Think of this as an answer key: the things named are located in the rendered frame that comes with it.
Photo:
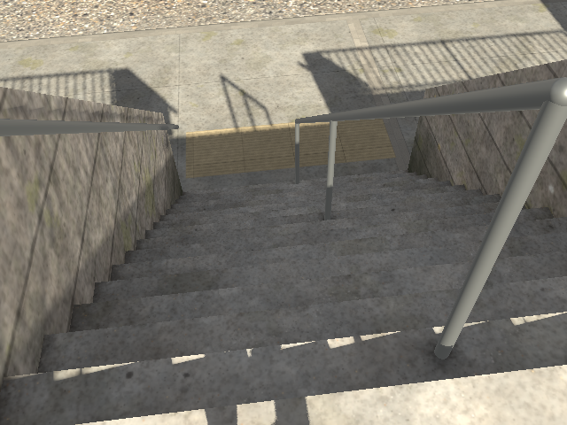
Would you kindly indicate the stairs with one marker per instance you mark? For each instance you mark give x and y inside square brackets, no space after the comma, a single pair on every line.
[246,294]

